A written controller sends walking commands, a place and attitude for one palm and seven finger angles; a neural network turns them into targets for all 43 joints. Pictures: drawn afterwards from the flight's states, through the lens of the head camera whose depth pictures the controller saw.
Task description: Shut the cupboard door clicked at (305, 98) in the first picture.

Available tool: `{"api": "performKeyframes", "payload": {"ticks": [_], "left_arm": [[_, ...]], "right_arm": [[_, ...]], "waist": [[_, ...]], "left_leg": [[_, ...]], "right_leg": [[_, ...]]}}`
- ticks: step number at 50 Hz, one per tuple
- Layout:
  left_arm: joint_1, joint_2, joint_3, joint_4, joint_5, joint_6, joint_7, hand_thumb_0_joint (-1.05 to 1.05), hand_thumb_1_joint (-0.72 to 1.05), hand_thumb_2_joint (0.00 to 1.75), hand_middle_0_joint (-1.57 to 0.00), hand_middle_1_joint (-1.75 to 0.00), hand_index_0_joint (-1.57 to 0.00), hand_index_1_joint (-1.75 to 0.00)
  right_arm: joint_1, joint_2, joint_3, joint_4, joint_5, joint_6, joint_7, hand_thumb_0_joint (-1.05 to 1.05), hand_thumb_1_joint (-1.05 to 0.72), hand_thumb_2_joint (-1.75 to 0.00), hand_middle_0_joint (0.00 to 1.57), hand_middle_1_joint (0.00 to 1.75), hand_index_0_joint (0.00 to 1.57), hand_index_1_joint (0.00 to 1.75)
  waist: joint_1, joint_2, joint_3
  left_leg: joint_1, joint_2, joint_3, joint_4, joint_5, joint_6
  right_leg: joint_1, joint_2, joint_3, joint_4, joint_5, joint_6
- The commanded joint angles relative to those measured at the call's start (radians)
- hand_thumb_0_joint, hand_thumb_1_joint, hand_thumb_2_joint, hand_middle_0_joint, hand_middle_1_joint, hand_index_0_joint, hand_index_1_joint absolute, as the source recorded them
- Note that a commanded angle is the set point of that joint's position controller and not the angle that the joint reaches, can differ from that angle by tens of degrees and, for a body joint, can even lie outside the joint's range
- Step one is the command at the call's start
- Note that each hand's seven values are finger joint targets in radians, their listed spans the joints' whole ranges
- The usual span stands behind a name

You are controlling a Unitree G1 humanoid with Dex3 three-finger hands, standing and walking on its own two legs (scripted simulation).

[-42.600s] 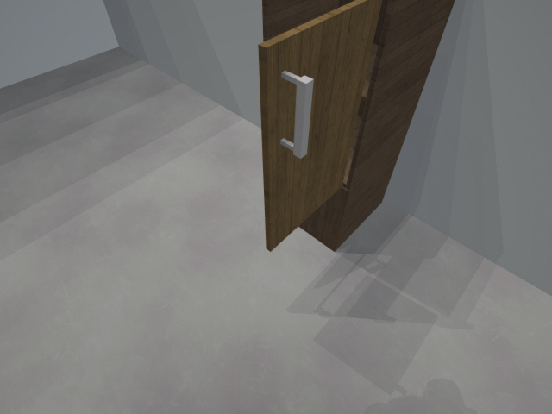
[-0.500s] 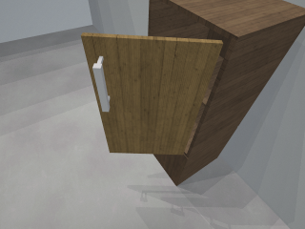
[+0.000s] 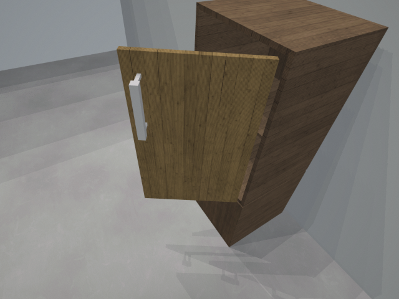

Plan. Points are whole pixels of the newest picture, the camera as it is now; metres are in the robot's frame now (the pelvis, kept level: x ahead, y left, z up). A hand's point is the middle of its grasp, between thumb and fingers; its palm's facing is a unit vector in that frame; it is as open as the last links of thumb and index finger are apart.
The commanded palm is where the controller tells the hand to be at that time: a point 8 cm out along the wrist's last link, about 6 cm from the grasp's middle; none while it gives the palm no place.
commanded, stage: come to a stop and stand still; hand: left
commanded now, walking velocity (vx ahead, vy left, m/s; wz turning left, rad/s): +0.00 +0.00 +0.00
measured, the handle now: (140, 108) +0.53 +0.19 +0.11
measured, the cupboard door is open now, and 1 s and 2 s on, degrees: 56 56 56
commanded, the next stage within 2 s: look again from close up in 1.02 s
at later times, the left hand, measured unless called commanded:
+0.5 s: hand out of the picture -0.05 +0.16 -0.19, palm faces +0.08 -0.99 -0.09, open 7.4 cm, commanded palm none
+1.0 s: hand out of the picture -0.07 +0.21 -0.18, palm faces -0.05 -0.99 -0.14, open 7.4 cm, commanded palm none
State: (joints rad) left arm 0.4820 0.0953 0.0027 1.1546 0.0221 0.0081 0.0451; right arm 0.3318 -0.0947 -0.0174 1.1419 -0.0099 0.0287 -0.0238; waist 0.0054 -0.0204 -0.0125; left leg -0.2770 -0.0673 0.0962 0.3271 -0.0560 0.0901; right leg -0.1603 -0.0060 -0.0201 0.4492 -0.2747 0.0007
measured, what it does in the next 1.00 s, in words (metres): steps on the spot: right foot, then left foot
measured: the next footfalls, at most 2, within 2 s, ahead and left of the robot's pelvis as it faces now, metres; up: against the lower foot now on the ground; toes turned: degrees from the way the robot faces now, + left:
right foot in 0.64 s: -0.13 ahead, -0.07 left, +0.00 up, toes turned -6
left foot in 0.80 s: +0.00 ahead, +0.15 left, +0.00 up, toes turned -1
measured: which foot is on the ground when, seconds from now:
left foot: down 0.00-0.64, up 0.66-0.78, down 0.80-1.00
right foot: down 0.00-0.38, up 0.40-0.62, down 0.64-0.84, up 0.86-1.00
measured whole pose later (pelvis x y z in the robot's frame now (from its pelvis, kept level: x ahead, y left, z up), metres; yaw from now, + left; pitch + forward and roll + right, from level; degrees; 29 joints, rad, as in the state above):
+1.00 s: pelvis -0.08 +0.05 +0.00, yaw -3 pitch +1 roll +0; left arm 0.25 0.16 0.03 1.10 0.03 0.02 0.02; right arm 0.33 -0.09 0.00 1.12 -0.03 -0.02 -0.04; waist -0.02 -0.06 0.06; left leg -0.26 -0.01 0.06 0.41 -0.17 0.04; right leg -0.32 -0.03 -0.03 0.84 -0.45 -0.01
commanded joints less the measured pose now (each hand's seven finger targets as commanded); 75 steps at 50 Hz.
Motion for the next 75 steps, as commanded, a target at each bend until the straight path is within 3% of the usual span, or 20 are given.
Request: {"api": "performKeyframes", "payload": {"ticks": [1,7,11,14,19,22,29,30,31,33,35,39,41,44,46,52,56,57,60,75], "left_arm": [[0.126,0.051,0.012,-0.008,0.005,0.001,0.005,0.0,0.9,0.9,-0.2,-0.3,-0.2,-0.3],[0.153,0.044,0.02,-0.002,0.002,0.002,0.0,0.0,0.9,0.9,-0.2,-0.3,-0.2,-0.3],[-0.028,0.078,0.032,-0.045,-0.002,0.004,0.006,0.0,0.9,0.9,-0.2,-0.3,-0.2,-0.3],[-0.164,0.082,0.029,-0.085,-0.003,-0.007,0.007,0.0,0.9,0.9,-0.2,-0.3,-0.2,-0.3],[0.054,0.043,0.045,-0.028,0.015,0.03,-0.001,0.0,0.9,0.9,-0.2,-0.3,-0.2,-0.3],[0.155,0.059,0.066,-0.012,0.015,0.047,-0.002,0.0,0.9,0.9,-0.2,-0.3,-0.2,-0.3],[0.277,0.068,0.072,-0.004,-0.01,0.047,-0.001,0.0,0.9,0.9,-0.2,-0.3,-0.2,-0.3],[0.265,0.094,0.076,-0.005,-0.003,0.042,0.004,0.0,0.9,0.9,-0.2,-0.3,-0.2,-0.3],[0.131,0.127,0.076,-0.036,0.007,0.041,0.016,0.0,0.9,0.9,-0.2,-0.3,-0.2,-0.3],[-0.243,0.173,0.058,-0.156,0.014,0.023,0.023,0.0,0.9,0.9,-0.2,-0.3,-0.2,-0.3],[-0.365,0.158,0.053,-0.189,0.0,-0.021,0.016,0.0,0.9,0.9,-0.2,-0.3,-0.2,-0.3],[-0.065,0.131,0.03,-0.042,0.001,-0.016,-0.009,0.0,0.9,0.9,-0.2,-0.3,-0.2,-0.3],[0.006,0.09,0.026,-0.034,-0.007,-0.006,-0.02,0.0,0.9,0.9,-0.2,-0.3,-0.2,-0.3],[-0.104,0.112,0.034,-0.062,0.005,0.019,-0.03,0.0,0.9,0.9,-0.2,-0.3,-0.2,-0.3],[-0.136,0.094,0.03,-0.073,0.002,0.009,-0.033,0.0,0.9,0.9,-0.2,-0.3,-0.2,-0.3],[-0.157,0.068,0.026,-0.074,-0.009,0.001,-0.031,0.0,0.9,0.9,-0.2,-0.3,-0.2,-0.3],[-0.034,0.157,0.018,-0.024,0.008,-0.033,0.014,0.0,0.9,0.9,-0.2,-0.3,-0.2,-0.3],[-0.136,0.21,0.018,-0.092,-0.001,-0.038,0.006,0.0,0.9,0.9,-0.2,-0.3,-0.2,-0.3],[-0.226,0.203,0.022,-0.133,0.0,-0.05,0.001,0.0,0.9,0.9,-0.2,-0.3,-0.2,-0.3],[-0.117,0.199,0.029,-0.108,-0.007,-0.054,0.008,0.0,0.9,0.9,-0.2,-0.3,-0.2,-0.3]], "right_arm": [[0.057,-0.101,-0.02,-0.033,-0.004,-0.002,-0.006,0.0,-0.9,-0.9,0.2,0.3,0.2,0.3],[0.056,-0.078,-0.022,-0.039,-0.005,0.003,-0.011,0.0,-0.9,-0.9,0.2,0.3,0.2,0.3],[0.129,-0.028,-0.026,-0.022,-0.007,0.022,-0.01,0.0,-0.9,-0.9,0.2,0.3,0.2,0.3],[0.189,-0.012,-0.022,-0.006,-0.005,0.007,-0.007,0.0,-0.9,-0.9,0.2,0.3,0.2,0.3],[0.049,-0.123,-0.025,-0.064,-0.014,-0.022,-0.02,0.0,-0.9,-0.9,0.2,0.3,0.2,0.3],[-0.043,-0.132,-0.025,-0.107,-0.011,-0.03,-0.022,0.0,-0.9,-0.9,0.2,0.3,0.2,0.3],[0.033,-0.135,-0.057,-0.066,-0.02,0.008,-0.024,0.0,-0.9,-0.9,0.2,0.3,0.2,0.3],[0.036,-0.111,-0.056,-0.056,-0.006,0.019,-0.02,0.0,-0.9,-0.9,0.2,0.3,0.2,0.3],[0.071,-0.047,-0.048,-0.035,0.008,0.029,-0.025,0.0,-0.9,-0.9,0.2,0.3,0.2,0.3],[0.14,-0.102,-0.069,-0.054,-0.01,0.031,-0.001,0.0,-0.9,-0.9,0.2,0.3,0.2,0.3],[0.121,-0.129,-0.07,-0.059,-0.004,0.019,0.012,0.0,-0.9,-0.9,0.2,0.3,0.2,0.3],[0.043,-0.049,-0.018,-0.061,-0.007,-0.039,-0.002,0.0,-0.9,-0.9,0.2,0.3,0.2,0.3],[0.112,-0.146,-0.022,-0.042,-0.015,-0.059,-0.017,0.0,-0.9,-0.9,0.2,0.3,0.2,0.3],[0.125,-0.204,-0.027,-0.039,-0.025,-0.052,-0.032,0.0,-0.9,-0.9,0.2,0.3,0.2,0.3],[0.069,-0.183,-0.02,-0.056,-0.021,-0.062,-0.032,0.0,-0.9,-0.9,0.2,0.3,0.2,0.3],[0.016,-0.151,-0.016,-0.038,-0.016,-0.059,-0.026,0.0,-0.9,-0.9,0.2,0.3,0.2,0.3],[-0.12,-0.183,-0.021,-0.092,0.009,-0.058,-0.001,0.0,-0.9,-0.9,0.2,0.3,0.2,0.3],[-0.083,-0.11,-0.014,-0.134,-0.006,-0.041,0.018,0.0,-0.9,-0.9,0.2,0.3,0.2,0.3],[0.052,-0.107,-0.013,-0.104,-0.018,-0.035,0.029,0.0,-0.9,-0.9,0.2,0.3,0.2,0.3],[-0.035,-0.152,0.006,-0.1,-0.004,-0.058,-0.007,0.0,-0.9,-0.9,0.2,0.3,0.2,0.3]], "waist": [[0.003,0.039,0.184],[0.004,-0.023,0.102],[-0.065,-0.157,0.116],[-0.099,-0.091,0.153],[0.04,0.38,0.243],[0.09,0.196,0.125],[0.064,0.108,0.079],[0.059,-0.011,0.114],[0.003,-0.277,0.162],[-0.127,-0.189,0.194],[-0.144,-0.135,0.152],[-0.02,0.016,0.153],[-0.005,0.247,0.103],[-0.027,0.17,0.148],[-0.009,0.035,0.12],[0.0,0.174,0.025],[0.065,0.051,0.042],[-0.002,-0.002,0.044],[-0.073,-0.029,0.007],[-0.013,-0.048,0.024]], "left_leg": [[-0.023,0.152,-0.224,-0.162,-0.477,-0.064],[0.046,0.111,-0.158,-0.054,-0.373,-0.088],[0.242,0.054,-0.078,0.347,-0.216,-0.101],[0.223,0.09,-0.099,0.373,-0.214,-0.089],[-0.436,0.304,-0.479,-0.345,-0.887,-0.027],[-0.384,0.282,-0.384,-0.368,-0.647,-0.085],[0.005,0.127,-0.159,-0.313,-0.291,-0.263],[-0.049,0.058,-0.067,-0.125,-0.245,-0.283],[-0.02,0.019,-0.05,0.264,-0.298,-0.207],[0.028,0.072,-0.185,0.679,-0.319,-0.126],[-0.002,0.095,-0.158,0.678,-0.244,-0.106],[0.084,0.098,-0.049,0.095,-0.132,-0.092],[0.174,0.293,-0.325,-0.001,-0.027,-0.004],[0.033,0.411,-0.55,-0.214,-0.363,0.067],[-0.023,0.394,-0.47,-0.189,-0.282,0.083],[0.034,0.283,-0.275,-0.117,-0.151,0.041],[0.0,0.146,-0.087,0.165,-0.166,-0.087],[-0.052,0.093,-0.073,0.262,-0.34,-0.097],[0.02,0.113,-0.095,0.259,-0.188,-0.078],[0.065,0.144,-0.079,0.197,0.068,-0.081]], "right_leg": [[-0.204,-0.034,0.07,-0.12,-0.259,-0.046],[-0.221,-0.052,0.088,-0.143,-0.262,-0.059],[-0.529,-0.17,0.194,-0.309,-0.476,-0.109],[-0.569,-0.169,0.17,-0.256,-0.421,-0.101],[-0.028,0.055,-0.046,0.362,-0.135,-0.023],[-0.01,0.053,-0.03,0.657,-0.154,-0.034],[0.132,0.078,-0.166,-0.182,-0.224,-0.058],[0.154,-0.007,-0.069,-0.294,-0.147,-0.091],[-0.074,-0.229,0.18,-0.357,-0.282,-0.167],[-0.381,-0.367,0.189,-0.4,-0.245,-0.235],[-0.341,-0.261,0.113,-0.334,-0.16,-0.181],[-0.058,-0.18,0.048,-0.028,0.164,-0.096],[-0.162,-0.051,-0.051,0.17,-0.133,-0.025],[-0.25,-0.041,0.024,0.504,-0.241,-0.031],[-0.216,-0.074,0.061,0.499,-0.18,-0.025],[-0.082,-0.045,-0.007,0.185,-0.121,0.001],[-0.026,-0.089,0.057,-0.134,0.125,-0.016],[-0.133,-0.174,0.167,-0.194,-0.282,-0.06],[-0.171,-0.11,0.074,-0.072,-0.184,-0.066],[0.014,-0.106,0.051,0.025,0.539,-0.037]]}}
